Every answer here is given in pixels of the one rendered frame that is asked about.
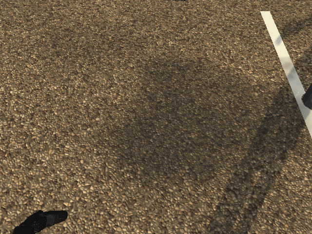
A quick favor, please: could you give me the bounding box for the left robot hand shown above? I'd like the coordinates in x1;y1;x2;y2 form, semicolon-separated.
10;210;68;234

